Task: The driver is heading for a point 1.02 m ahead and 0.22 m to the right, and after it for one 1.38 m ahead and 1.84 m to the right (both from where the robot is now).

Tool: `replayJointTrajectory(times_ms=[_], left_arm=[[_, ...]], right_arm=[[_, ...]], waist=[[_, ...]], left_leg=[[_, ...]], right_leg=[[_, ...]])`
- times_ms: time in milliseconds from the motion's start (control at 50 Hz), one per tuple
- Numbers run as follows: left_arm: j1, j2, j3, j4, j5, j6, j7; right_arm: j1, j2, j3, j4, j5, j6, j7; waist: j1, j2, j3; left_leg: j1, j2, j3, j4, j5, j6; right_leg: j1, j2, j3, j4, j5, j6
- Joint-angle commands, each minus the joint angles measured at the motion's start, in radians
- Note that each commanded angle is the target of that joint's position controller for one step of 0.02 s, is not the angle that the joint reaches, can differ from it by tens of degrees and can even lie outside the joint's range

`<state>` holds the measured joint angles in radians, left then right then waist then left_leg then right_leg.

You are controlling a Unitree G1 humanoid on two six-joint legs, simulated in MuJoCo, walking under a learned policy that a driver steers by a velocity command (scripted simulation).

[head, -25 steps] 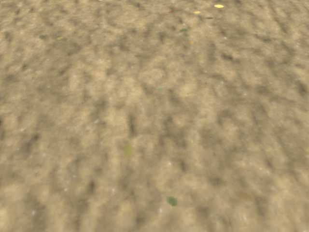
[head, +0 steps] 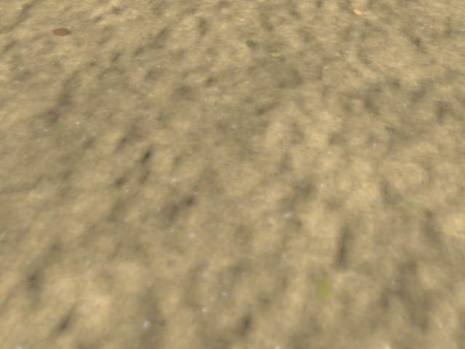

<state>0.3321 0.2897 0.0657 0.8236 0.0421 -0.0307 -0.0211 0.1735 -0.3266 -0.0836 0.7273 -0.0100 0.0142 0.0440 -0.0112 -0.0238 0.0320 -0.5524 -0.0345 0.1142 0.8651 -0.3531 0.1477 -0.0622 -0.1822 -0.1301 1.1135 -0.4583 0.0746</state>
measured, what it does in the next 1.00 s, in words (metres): walks ahead, turning right: right foot, then left foot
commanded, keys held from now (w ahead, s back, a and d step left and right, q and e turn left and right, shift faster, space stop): w+q+shift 0.06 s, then w+shift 0.02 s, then w+e+shift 0.92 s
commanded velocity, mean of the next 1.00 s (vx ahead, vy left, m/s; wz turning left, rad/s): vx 0.98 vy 0.00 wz -0.41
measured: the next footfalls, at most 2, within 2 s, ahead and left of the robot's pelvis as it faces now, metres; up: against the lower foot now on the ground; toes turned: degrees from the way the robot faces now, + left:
right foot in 0.42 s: +0.59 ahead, +0.04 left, +0.00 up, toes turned +1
left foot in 0.84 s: +1.03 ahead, +0.19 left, +0.00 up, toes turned -21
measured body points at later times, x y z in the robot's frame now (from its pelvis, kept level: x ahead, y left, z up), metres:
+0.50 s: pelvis +0.46 +0.05 +0.01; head +0.48 +0.07 +0.46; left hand +0.51 +0.34 -0.12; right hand +0.54 -0.22 -0.11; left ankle +0.22 +0.11 -0.54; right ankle +0.55 +0.04 -0.69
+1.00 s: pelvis +0.94 +0.07 +0.04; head +0.97 +0.06 +0.49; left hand +1.17 +0.31 -0.06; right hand +0.92 -0.23 -0.06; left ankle +0.99 +0.20 -0.69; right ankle +0.82 +0.02 -0.58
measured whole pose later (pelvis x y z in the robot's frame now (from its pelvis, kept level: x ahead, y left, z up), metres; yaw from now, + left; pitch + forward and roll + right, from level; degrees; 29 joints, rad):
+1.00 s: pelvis +0.94 +0.07 +0.04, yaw -27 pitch +3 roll +2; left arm 0.25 0.39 0.09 0.79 0.02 -0.02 -0.04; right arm 0.25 -0.31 -0.04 0.76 -0.05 -0.09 -0.01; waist 0.01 -0.05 0.01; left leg -0.24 0.04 0.09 0.46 -0.25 -0.04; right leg -0.52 0.01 0.01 1.30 -0.29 -0.10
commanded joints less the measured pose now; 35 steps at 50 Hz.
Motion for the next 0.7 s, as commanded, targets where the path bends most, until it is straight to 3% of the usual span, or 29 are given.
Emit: replayJointTrajectory(times_ms=[20, 40, 60, 80, 120, 160, 180, 200, 240, 280, 320, 360, 400, 420, 440, 460, 480, 500, 520, 560, 600, 660, 700], left_arm=[[-0.207, 0.103, -0.006, -0.225, -0.002, -0.074, -0.002], [-0.181, 0.098, -0.011, -0.204, 0.007, -0.075, 0.004], [-0.152, 0.096, -0.014, -0.198, 0.02, -0.063, 0.006], [-0.12, 0.088, -0.018, -0.18, 0.025, -0.043, 0.002], [-0.115, 0.078, -0.026, -0.158, 0.024, -0.011, -0.011], [-0.21, 0.063, -0.035, -0.176, 0.008, 0.0, -0.02], [-0.26, 0.063, -0.037, -0.184, 0.002, -0.001, -0.023], [-0.28, 0.053, -0.041, -0.186, -0.008, 0.0, -0.026], [-0.355, 0.036, -0.05, -0.204, -0.024, -0.012, -0.035], [-0.392, 0.021, -0.059, -0.206, -0.033, -0.021, -0.041], [-0.332, 0.044, -0.055, -0.179, -0.042, -0.027, -0.043], [-0.205, 0.105, -0.036, -0.123, -0.044, -0.02, -0.036], [0.124, 0.187, -0.001, -0.016, -0.043, -0.006, -0.022], [0.365, 0.215, 0.022, 0.054, -0.046, -0.003, -0.013], [0.459, 0.213, 0.031, 0.108, -0.046, 0.006, -0.002], [0.278, 0.225, 0.03, 0.084, -0.022, 0.007, 0.004], [0.154, 0.202, 0.033, 0.027, -0.023, 0.008, 0.003], [0.106, 0.139, 0.028, 0.012, -0.026, 0.005, 0.008], [0.076, 0.105, 0.018, 0.016, -0.022, 0.0, 0.008], [0.076, 0.113, 0.009, 0.035, -0.026, -0.027, 0.019], [0.071, 0.141, 0.014, 0.031, -0.033, -0.054, 0.013], [0.105, 0.143, 0.028, 0.029, -0.046, -0.064, 0.008], [0.151, 0.16, 0.039, 0.037, -0.058, -0.062, 0.001]], right_arm=[[0.29, -0.264, -0.074, 0.027, -0.013, -0.013, -0.028], [0.25, -0.22, -0.062, 0.023, -0.012, -0.027, -0.033], [0.206, -0.177, -0.044, 0.014, -0.009, -0.041, -0.037], [0.162, -0.148, -0.032, 0.001, -0.001, -0.049, -0.039], [0.166, -0.091, -0.007, 0.008, 0.001, -0.08, -0.036], [0.23, -0.094, -0.005, 0.033, 0.004, -0.101, -0.03], [0.271, -0.088, -0.001, 0.049, 0.007, -0.11, -0.027], [0.275, -0.097, 0.0, 0.057, 0.008, -0.113, -0.023], [0.318, -0.07, 0.016, 0.079, 0.011, -0.128, -0.025], [0.334, -0.07, 0.026, 0.105, 0.002, -0.135, -0.034], [0.303, -0.108, 0.026, 0.111, -0.009, -0.142, -0.05], [0.253, -0.156, 0.012, 0.105, -0.027, -0.133, -0.076], [0.17, -0.178, -0.001, 0.085, -0.057, -0.103, -0.098], [0.061, -0.204, -0.011, 0.062, -0.057, -0.089, -0.103], [-0.046, -0.109, 0.013, 0.038, -0.057, -0.102, -0.083], [0.07, 0.071, 0.061, -0.046, -0.023, -0.124, -0.056], [0.122, 0.021, 0.082, -0.075, -0.019, -0.148, -0.048], [0.059, -0.06, 0.077, -0.063, -0.038, -0.162, -0.037], [0.02, -0.078, 0.076, -0.066, -0.05, -0.163, -0.033], [-0.007, -0.047, 0.094, -0.092, -0.078, -0.121, -0.031], [-0.067, -0.022, 0.114, -0.13, -0.08, -0.091, -0.024], [-0.254, 0.014, 0.135, -0.2, -0.038, -0.093, -0.013], [-0.294, 0.027, 0.137, -0.212, -0.023, -0.095, -0.015]], waist=[[-0.099, 0.088, -0.096], [-0.053, 0.024, -0.051], [-0.009, 0.02, -0.032], [0.017, 0.033, -0.05], [0.035, 0.017, 0.006], [-0.003, 0.013, 0.075], [-0.026, 0.011, 0.105], [-0.035, 0.025, 0.088], [-0.064, 0.03, 0.109], [-0.07, 0.042, 0.106], [-0.022, 0.09, 0.052], [0.061, 0.142, -0.046], [0.227, 0.156, -0.17], [0.367, 0.132, -0.186], [0.381, -0.043, -0.127], [0.119, -0.338, -0.146], [0.093, -0.206, -0.235], [0.074, 0.026, -0.123], [0.028, 0.154, -0.036], [-0.034, 0.169, 0.069], [-0.044, 0.124, 0.12], [0.043, 0.042, 0.127], [0.1, 0.004, 0.072]], left_leg=[[0.712, 0.28, -0.814, -0.63, -0.234, 0.184], [0.577, 0.237, -0.715, -0.612, -0.154, 0.157], [0.484, 0.19, -0.628, -0.593, -0.041, 0.148], [0.433, 0.164, -0.574, -0.634, -0.101, 0.142], [0.357, 0.137, -0.491, -0.691, -0.025, 0.135], [0.371, 0.117, -0.39, -0.76, 0.16, 0.097], [0.406, 0.098, -0.329, -0.763, 0.339, 0.06], [0.459, 0.08, -0.275, -0.772, 0.409, 0.028], [0.484, 0.076, -0.187, -0.788, 0.673, -0.026], [0.53, 0.088, -0.113, -0.841, 0.834, -0.056], [0.623, 0.124, -0.047, -0.806, 1.175, -0.099], [0.734, 0.166, -0.009, -0.673, 1.517, -0.136], [0.714, 0.191, 0.009, -0.257, 1.725, -0.156], [0.586, 0.157, 0.021, 0.158, 1.622, -0.157], [0.259, -0.014, 0.008, 0.643, 0.647, -0.133], [-0.242, -0.141, -0.151, 0.957, -0.145, -0.185], [-0.325, -0.076, -0.287, 0.904, -0.075, -0.156], [-0.282, -0.005, -0.303, 0.779, 0.038, -0.128], [-0.212, 0.032, -0.274, 0.658, 0.083, -0.12], [-0.124, 0.083, -0.249, 0.52, 0.058, -0.16], [-0.045, 0.126, -0.183, 0.298, 0.082, -0.191], [0.093, 0.122, -0.115, -0.071, 0.34, -0.216], [0.152, 0.081, -0.093, -0.202, 0.487, -0.204]], right_leg=[[-0.796, 0.092, 0.168, 0.345, 0.112, -0.055], [-0.722, 0.05, 0.181, 0.267, 0.154, -0.063], [-0.65, 0.037, 0.191, 0.219, 0.173, -0.06], [-0.608, 0.026, 0.19, 0.177, 0.186, -0.052], [-0.599, 0.007, 0.161, 0.081, 0.235, -0.045], [-0.661, 0.012, 0.107, -0.054, 0.344, -0.048], [-0.689, 0.023, 0.078, -0.107, 0.392, -0.062], [-0.702, 0.044, 0.056, -0.156, 0.448, -0.078], [-0.668, 0.075, 0.001, -0.299, 0.539, -0.11], [-0.599, 0.131, -0.034, -0.424, 0.595, -0.149], [-0.495, 0.208, -0.041, -0.493, 0.634, -0.184], [-0.367, 0.283, -0.06, -0.48, 0.589, -0.198], [-0.091, 0.345, -0.063, -0.445, 0.47, -0.229], [0.076, 0.286, 0.027, -0.531, 0.436, -0.293], [0.226, 0.22, 0.145, -0.501, 0.356, -0.332], [0.424, 0.037, 0.672, -0.537, 0.401, -0.518], [0.419, -0.072, 0.999, -0.817, 0.021, -0.589], [0.235, -0.062, 0.977, -0.917, -0.162, -0.535], [0.048, -0.025, 0.884, -0.943, -0.104, -0.48], [-0.211, 0.069, 0.713, -0.957, 0.056, -0.441], [-0.392, 0.142, 0.588, -0.996, 0.137, -0.426], [-0.453, 0.209, 0.489, -1.013, 0.354, -0.362], [-0.344, 0.203, 0.493, -0.98, 0.532, -0.318]])
Keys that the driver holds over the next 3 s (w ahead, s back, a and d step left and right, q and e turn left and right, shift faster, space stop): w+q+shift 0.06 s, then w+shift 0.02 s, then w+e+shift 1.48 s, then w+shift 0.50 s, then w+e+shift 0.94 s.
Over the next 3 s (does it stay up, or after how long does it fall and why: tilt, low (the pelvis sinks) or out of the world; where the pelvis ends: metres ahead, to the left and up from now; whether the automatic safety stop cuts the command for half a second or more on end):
stays up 1.72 -1.46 0.00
